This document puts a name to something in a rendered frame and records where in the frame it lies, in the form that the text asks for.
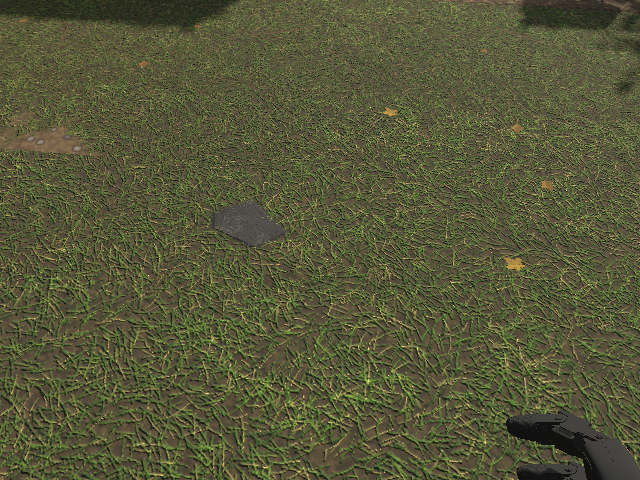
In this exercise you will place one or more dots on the robot right hand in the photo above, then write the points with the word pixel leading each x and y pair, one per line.
pixel 604 458

